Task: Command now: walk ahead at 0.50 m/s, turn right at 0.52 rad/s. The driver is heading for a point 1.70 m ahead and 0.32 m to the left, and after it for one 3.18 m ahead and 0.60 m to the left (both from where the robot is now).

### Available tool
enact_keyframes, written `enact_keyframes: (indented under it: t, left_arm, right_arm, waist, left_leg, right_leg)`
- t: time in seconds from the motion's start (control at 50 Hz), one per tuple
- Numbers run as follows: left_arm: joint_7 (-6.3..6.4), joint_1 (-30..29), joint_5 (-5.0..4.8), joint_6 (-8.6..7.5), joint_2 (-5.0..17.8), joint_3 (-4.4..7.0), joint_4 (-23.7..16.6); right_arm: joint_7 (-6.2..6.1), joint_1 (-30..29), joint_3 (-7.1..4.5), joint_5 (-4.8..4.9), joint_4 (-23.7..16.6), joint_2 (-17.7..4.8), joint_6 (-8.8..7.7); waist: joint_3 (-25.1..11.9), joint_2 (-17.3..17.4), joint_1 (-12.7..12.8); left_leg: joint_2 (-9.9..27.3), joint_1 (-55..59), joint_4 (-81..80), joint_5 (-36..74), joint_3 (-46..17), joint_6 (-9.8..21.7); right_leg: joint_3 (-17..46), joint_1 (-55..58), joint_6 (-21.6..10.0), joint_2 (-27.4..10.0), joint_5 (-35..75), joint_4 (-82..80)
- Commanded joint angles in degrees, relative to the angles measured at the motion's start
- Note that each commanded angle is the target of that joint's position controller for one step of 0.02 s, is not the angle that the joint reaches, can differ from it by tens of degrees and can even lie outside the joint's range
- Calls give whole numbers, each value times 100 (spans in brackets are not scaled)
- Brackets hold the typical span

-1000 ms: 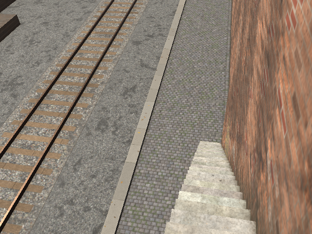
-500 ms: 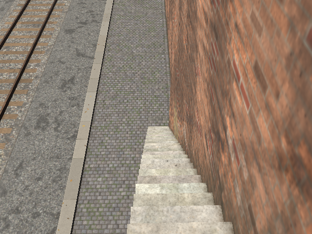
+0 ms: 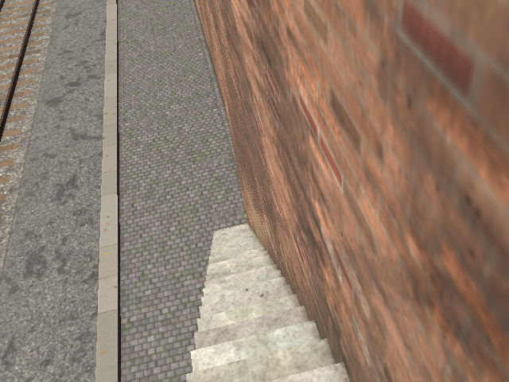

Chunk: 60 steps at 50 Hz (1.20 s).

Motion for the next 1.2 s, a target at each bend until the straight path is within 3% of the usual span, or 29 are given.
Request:
enact_keyframes:
  t: [0.02, 0.04, 0.06, 0.08, 0.1, 0.16, 0.24, 0.4, 0.58, 0.62, 0.64, 0.68, 0.7, 0.72, 0.74, 0.76, 0.78, 0.8, 0.82, 0.84, 0.86, 0.88, 0.92, 0.98, 1.02, 1.06, 1.14, 1.18, 1.2]
  left_arm:
    - [-107, 2686, -537, 38, 1205, 18, 891]
    - [-31, 2600, -449, 143, 993, -71, 1025]
    - [115, 2271, -420, 174, 1732, 106, 1306]
    - [181, 1997, -205, 89, 1512, 48, 1364]
    - [310, 1683, 9, -75, 708, -189, 1368]
    - [694, 568, 156, -291, -122, -628, 1021]
    - [1047, 969, -6, -525, 207, -459, 1099]
    - [1155, 2163, -197, -763, -68, -202, 1028]
    - [1283, 2515, -204, -1091, -258, 49, 1370]
    - [1138, 1695, 11, -977, -514, 12, 1184]
    - [1066, 1119, 42, -914, -655, -37, 1029]
    - [1100, 1139, 319, -620, -508, -68, 836]
    - [1064, 927, 307, -565, -449, -60, 757]
    - [978, 1000, 321, -515, -354, -40, 639]
    - [935, 859, 252, -469, -496, -86, 593]
    - [847, 657, 5, -536, -827, -183, 481]
    - [667, 1488, -151, -688, -618, -166, 75]
    - [631, 1414, -418, -752, -786, -345, 307]
    - [637, 1251, -578, -667, -1152, -598, 204]
    - [668, 791, -421, -568, -962, -646, 340]
    - [631, 617, -311, -470, -682, -609, 283]
    - [586, 508, -183, -485, -725, -640, 281]
    - [335, -45, 90, -530, -246, -506, 107]
    - [33, -682, 37, -508, -578, -597, 10]
    - [-125, -1745, 151, -559, -241, -591, -332]
    - [-119, -2041, 258, -472, -230, -557, -467]
    - [39, 82, 70, -184, 370, -245, 323]
    - [-46, 1879, -111, -109, 714, 46, 1020]
    - [-35, 2983, 30, -201, 566, -12, 1304]
  right_arm:
    - [-21, 633, -61, -87, -750, 26, -41]
    - [-31, 161, -109, 160, -915, -81, -44]
    - [-5, -127, 59, 499, -1320, 422, 66]
    - [-124, -604, 136, 527, -1286, 418, 280]
    - [-202, -646, 86, 529, -1188, 172, 387]
    - [-249, -919, -25, 306, -1383, -214, 637]
    - [-83, -1057, -159, 208, -1419, -253, 413]
    - [286, -1681, -50, -109, -1405, -167, 443]
    - [611, -1756, -210, -41, -913, -710, -41]
    - [556, 61, -367, 147, -22, -1028, -368]
    - [546, 1196, -365, 331, 356, -991, -452]
    - [456, 1110, -174, 103, 550, -471, -551]
    - [413, 1723, -87, -102, 798, -200, -571]
    - [446, 2285, -17, -217, 782, -382, -662]
    - [469, 3269, 6, -151, 994, -887, -551]
    - [457, 3802, 263, -198, 1372, -692, -441]
    - [452, 3307, 35, -243, 1138, -1614, -604]
    - [386, 2951, -15, -53, 989, -1378, -503]
    - [190, 2210, -131, -205, 1012, -1845, -275]
    - [178, 1447, 164, -439, 653, -921, -195]
    - [283, 1086, 329, -637, 518, -524, -286]
    - [323, 1254, 220, -652, 604, -761, -395]
    - [143, 1257, 462, -169, 482, 172, -465]
    - [-189, 1246, 428, -127, 504, -362, -445]
    - [-338, 1273, 514, 114, 460, 79, -463]
    - [-275, 1110, 389, 8, 618, -286, -416]
    - [53, 855, 237, -87, 630, -82, -380]
    - [300, 449, 148, -65, 648, -85, -359]
    - [204, -282, 2, 65, 510, -318, -356]
  waist:
    - [-1314, -3280, 305]
    - [-1230, -1580, 540]
    - [-1334, -1235, 42]
    - [-383, -19, 24]
    - [-66, 502, 18]
    - [175, -31, -117]
    - [446, -537, -65]
    - [1099, -438, 488]
    - [843, -1366, 1139]
    - [453, -939, 326]
    - [239, -250, -256]
    - [403, 1415, -87]
    - [583, 1551, -456]
    - [117, 704, -595]
    - [-684, 1246, -1131]
    - [-771, 2870, -1081]
    - [-1302, 4945, -303]
    - [-1527, 3546, -391]
    - [-1433, 3137, 128]
    - [-962, 1096, 188]
    - [-240, 455, 290]
    - [-142, 715, 156]
    - [299, 365, 407]
    - [222, 1217, 337]
    - [987, 610, -132]
    - [1133, 456, -308]
    - [320, 363, 357]
    - [-225, 100, 1181]
    - [150, -531, 2109]
  left_leg:
    - [-1476, -4092, 3598, -842, -1002, 131]
    - [-1398, -4391, 2883, 245, -1387, 435]
    - [-1287, -4823, 2659, 893, -1511, 509]
    - [-1066, -5492, 1957, 1230, -1804, 699]
    - [-1087, -5341, 626, 2754, -2547, 985]
    - [-896, -3473, -1765, 4658, -2533, 481]
    - [-1238, -2406, -4262, 7790, -2186, 64]
    - [-948, -2924, -5406, 8487, -2213, 507]
    - [-38, -4068, -4947, 7603, -2114, 761]
    - [-157, -1048, -5709, 7619, -1571, 969]
    - [-97, 515, -7640, 9373, -990, 1059]
    - [25, 2113, -10245, 12154, -344, 1011]
    - [180, 2253, -10926, 12740, -23, 1178]
    - [421, 3522, -9666, 12636, -334, 1259]
    - [778, 4329, -8099, 13660, -702, 1217]
    - [538, 4638, -6861, 16007, -585, 499]
    - [1112, 6081, -5259, 16287, -785, 1043]
    - [1537, 5383, -5549, 12610, -1847, 1948]
    - [2551, 3125, -6781, 7830, -3625, 2851]
    - [2290, 1776, -7416, 7887, -3519, 2935]
    - [1921, 957, -7367, 8669, -3243, 3048]
    - [2109, 1291, -6899, 8547, -3534, 3078]
    - [618, 700, -6973, 7486, -2121, 1908]
    - [10, 22, -7205, 6348, -1635, 1707]
    - [-466, 28, -7022, 5412, -1104, 1333]
    - [-487, -664, -6809, 4393, -1148, 1363]
    - [-820, 579, -4192, 4421, -1035, 1421]
    - [-1098, 161, -1813, 5736, -1230, 1211]
    - [-1908, -917, 1276, 4051, -1214, 838]
  right_leg:
    - [1108, 3814, -1158, -365, 4593, 1403]
    - [1536, 3431, -1265, -777, 3147, 853]
    - [3741, 2893, -1803, -1816, -40, -285]
    - [4718, 2240, -1672, -2296, -562, -567]
    - [3915, 1376, -1083, -2131, -607, -188]
    - [2353, -244, -641, -1373, 158, -223]
    - [1219, -657, -480, -584, -440, 828]
    - [1420, -173, -610, -441, -2029, 2276]
    - [2522, 593, -535, -498, -3097, 4856]
    - [1756, -1297, -286, -25, -3108, 5660]
    - [720, -1850, 80, 419, -3570, 6635]
    - [-169, -2048, 621, 1270, -6018, 8815]
    - [-497, -2217, 729, 1550, -6872, 10153]
    - [-63, -3196, 770, 1828, -6730, 10846]
    - [20, -3546, 896, 1853, -7142, 11979]
    - [-225, -4099, 816, 1490, -7135, 12229]
    - [760, -5431, 447, 1316, -6024, 11265]
    - [410, -6123, 318, 828, -4988, 10172]
    - [521, -5290, 182, 147, -4077, 8847]
    - [274, -4657, 298, 35, -4264, 8600]
    - [392, -4540, 343, 135, -3980, 8340]
    - [636, -5285, 347, 121, -3881, 8149]
    - [432, -4544, 92, -11, -212, 4237]
    - [89, -2302, -66, 225, 2644, 2124]
    - [-180, -1943, -170, 415, 3527, -110]
    - [-293, -690, -161, 550, 3930, -327]
    - [-273, 123, -127, 142, 3622, -444]
    - [-453, 1682, -188, 32, 2872, -366]
    - [-149, 2273, -498, -363, 2879, -964]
